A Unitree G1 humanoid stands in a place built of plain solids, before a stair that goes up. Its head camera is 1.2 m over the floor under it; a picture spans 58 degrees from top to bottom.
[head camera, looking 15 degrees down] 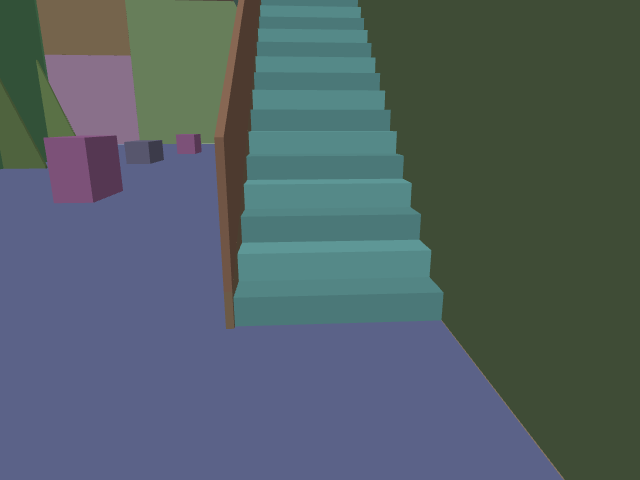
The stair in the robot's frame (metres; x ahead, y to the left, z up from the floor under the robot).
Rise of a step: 0.19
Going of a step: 0.28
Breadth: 1.30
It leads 4 degrees to the left of straight ahead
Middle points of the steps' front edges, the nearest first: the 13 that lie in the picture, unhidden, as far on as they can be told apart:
2.47 -0.12 0.19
2.75 -0.10 0.38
3.03 -0.09 0.57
3.31 -0.07 0.76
3.59 -0.05 0.95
3.87 -0.03 1.14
4.15 -0.01 1.33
4.43 0.01 1.52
4.71 0.02 1.71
5.00 0.04 1.90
5.28 0.06 2.09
5.56 0.08 2.28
5.84 0.10 2.47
